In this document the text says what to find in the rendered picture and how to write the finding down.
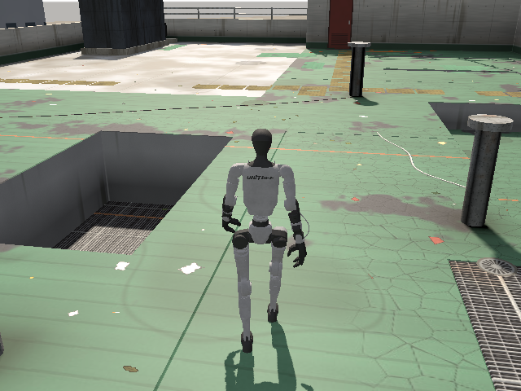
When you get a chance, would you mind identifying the left robot forearm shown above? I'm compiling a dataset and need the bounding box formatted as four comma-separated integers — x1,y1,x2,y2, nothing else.
222,194,234,222

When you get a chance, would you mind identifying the robot right upper arm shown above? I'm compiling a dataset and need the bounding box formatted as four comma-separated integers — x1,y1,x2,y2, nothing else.
278,164,296,211

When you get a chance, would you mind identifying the left robot thigh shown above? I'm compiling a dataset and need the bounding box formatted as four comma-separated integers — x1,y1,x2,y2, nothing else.
232,228,252,297

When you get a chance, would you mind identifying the robot left foot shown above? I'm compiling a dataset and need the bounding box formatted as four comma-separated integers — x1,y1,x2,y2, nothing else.
241,331,253,353

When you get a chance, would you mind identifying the robot left upper arm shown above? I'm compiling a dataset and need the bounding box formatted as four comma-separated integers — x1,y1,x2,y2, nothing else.
224,163,245,206

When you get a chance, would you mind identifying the robot left hand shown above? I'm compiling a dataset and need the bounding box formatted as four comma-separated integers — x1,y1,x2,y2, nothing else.
222,218,241,233

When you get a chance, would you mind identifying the right robot forearm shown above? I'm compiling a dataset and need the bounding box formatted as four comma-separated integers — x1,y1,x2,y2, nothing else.
288,199,305,244

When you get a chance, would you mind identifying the robot right hand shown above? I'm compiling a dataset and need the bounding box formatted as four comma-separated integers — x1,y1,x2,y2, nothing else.
287,242,307,268

